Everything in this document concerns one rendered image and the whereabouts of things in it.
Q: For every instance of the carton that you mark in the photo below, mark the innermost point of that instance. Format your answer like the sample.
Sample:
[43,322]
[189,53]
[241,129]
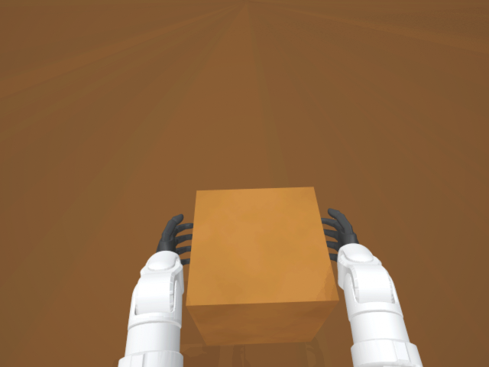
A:
[259,269]

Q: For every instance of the right robot hand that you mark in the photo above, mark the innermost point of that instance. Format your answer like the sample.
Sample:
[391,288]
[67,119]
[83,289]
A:
[344,234]

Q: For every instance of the left robot forearm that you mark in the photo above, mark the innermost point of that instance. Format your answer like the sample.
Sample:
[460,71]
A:
[155,317]

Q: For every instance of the right robot forearm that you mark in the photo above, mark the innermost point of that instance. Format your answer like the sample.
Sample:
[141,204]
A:
[378,329]

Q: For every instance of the left robot hand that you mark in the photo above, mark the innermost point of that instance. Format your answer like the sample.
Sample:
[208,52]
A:
[169,241]

